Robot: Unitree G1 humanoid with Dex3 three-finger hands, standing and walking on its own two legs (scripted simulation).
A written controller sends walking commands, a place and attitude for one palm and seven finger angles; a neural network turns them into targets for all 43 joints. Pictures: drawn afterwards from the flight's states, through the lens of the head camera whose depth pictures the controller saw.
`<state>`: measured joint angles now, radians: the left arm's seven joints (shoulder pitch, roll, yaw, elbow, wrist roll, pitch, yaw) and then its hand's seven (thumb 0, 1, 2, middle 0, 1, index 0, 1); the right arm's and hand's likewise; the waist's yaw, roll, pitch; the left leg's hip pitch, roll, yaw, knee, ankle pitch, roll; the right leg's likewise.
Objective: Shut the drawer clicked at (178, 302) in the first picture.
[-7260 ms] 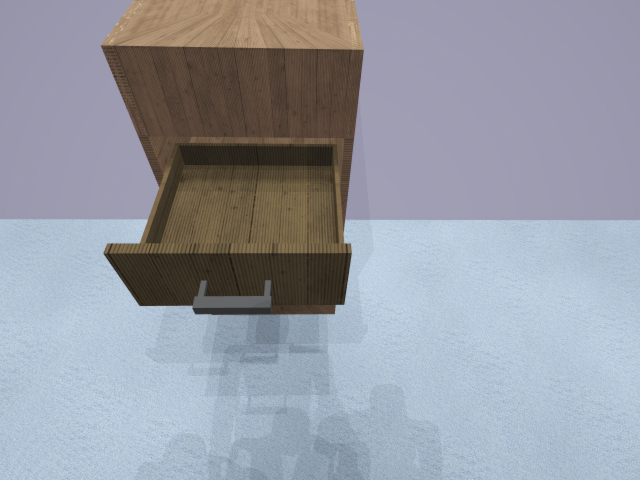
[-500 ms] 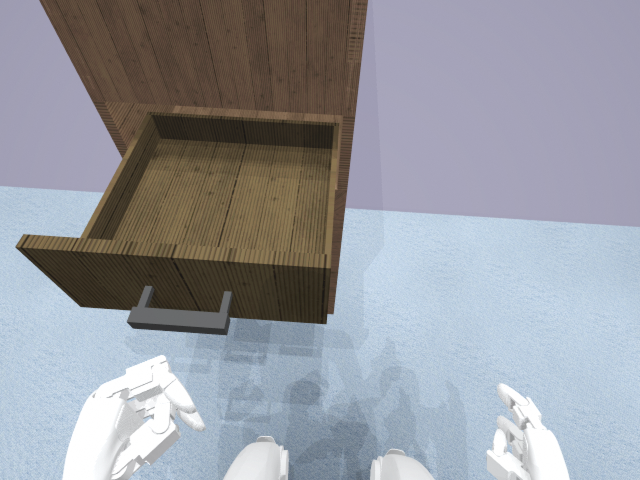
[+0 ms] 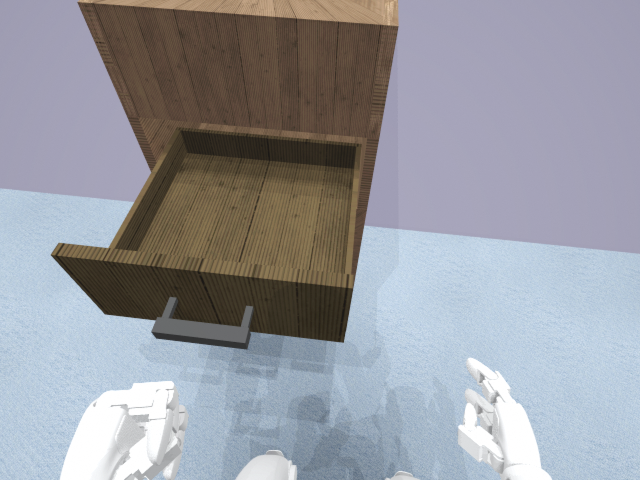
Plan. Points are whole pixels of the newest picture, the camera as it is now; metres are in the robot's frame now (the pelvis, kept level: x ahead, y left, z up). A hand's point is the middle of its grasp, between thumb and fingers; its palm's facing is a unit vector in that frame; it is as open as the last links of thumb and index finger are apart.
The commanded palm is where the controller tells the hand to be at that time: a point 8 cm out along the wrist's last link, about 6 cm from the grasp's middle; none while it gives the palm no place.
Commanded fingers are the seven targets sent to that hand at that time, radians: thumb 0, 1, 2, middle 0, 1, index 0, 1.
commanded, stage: raise the hand and make a fist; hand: left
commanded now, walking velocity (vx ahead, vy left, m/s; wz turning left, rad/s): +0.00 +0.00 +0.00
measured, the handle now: (206, 320) +0.32 +0.19 -0.02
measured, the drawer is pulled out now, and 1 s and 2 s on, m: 0.29 0.29 0.29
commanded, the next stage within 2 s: bring the fist close to the handle in 0.38 s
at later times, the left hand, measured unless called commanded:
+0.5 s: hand (178, 452) +0.14 +0.15 +0.07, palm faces -0.01 -1.00 -0.05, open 3.2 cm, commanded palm +0.11 +0.21 +0.07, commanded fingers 0.00 0.90 0.90 -1.40 -1.60 -1.40 -1.60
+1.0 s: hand (200, 419) +0.18 +0.15 +0.02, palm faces -0.03 -1.00 -0.05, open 3.2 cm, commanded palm +0.16 +0.21 +0.02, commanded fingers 0.00 0.90 0.90 -1.40 -1.60 -1.40 -1.60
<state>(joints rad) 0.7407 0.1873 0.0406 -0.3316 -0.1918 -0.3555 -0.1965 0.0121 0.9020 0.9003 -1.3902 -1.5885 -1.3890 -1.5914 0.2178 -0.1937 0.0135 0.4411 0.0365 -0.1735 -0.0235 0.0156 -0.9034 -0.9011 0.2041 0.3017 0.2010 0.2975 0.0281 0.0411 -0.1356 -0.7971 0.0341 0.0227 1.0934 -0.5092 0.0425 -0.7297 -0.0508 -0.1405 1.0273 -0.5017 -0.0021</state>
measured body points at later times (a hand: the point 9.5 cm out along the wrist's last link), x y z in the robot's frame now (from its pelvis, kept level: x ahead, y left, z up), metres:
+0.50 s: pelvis -0.01 +0.00 +0.00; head +0.04 +0.00 +0.45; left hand +0.14 +0.20 +0.08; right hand +0.19 -0.23 -0.06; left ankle +0.02 +0.09 -0.67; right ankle +0.00 -0.12 -0.67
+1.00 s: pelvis -0.01 -0.01 -0.02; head +0.06 +0.00 +0.42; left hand +0.18 +0.21 +0.03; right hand +0.18 -0.24 -0.09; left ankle +0.02 +0.09 -0.67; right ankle +0.00 -0.12 -0.67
